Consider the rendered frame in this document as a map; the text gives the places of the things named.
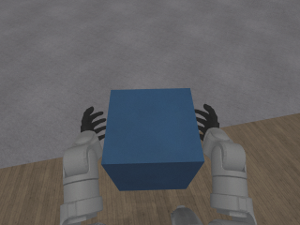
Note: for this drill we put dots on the left robot forearm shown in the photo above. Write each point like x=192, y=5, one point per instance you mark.
x=80, y=180

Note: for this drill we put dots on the robot right hand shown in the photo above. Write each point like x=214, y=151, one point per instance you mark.
x=210, y=122

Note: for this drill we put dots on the carton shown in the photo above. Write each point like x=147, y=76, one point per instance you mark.
x=152, y=140

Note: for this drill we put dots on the right robot thigh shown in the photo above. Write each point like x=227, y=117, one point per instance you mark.
x=184, y=216

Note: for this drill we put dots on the right robot forearm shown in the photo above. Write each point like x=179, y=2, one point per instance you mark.
x=229, y=176

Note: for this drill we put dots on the robot left hand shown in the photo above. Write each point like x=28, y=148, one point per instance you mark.
x=87, y=122

